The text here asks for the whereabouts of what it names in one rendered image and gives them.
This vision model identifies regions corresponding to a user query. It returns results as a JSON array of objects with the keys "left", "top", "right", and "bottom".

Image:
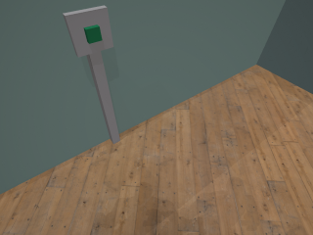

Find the panel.
[{"left": 63, "top": 5, "right": 120, "bottom": 144}]

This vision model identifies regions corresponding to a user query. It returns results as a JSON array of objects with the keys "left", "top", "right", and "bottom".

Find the button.
[{"left": 84, "top": 24, "right": 103, "bottom": 44}]

